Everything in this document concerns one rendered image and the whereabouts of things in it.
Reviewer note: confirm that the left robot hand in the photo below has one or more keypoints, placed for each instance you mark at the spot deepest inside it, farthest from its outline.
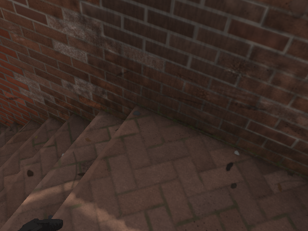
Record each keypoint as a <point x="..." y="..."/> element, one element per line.
<point x="47" y="224"/>

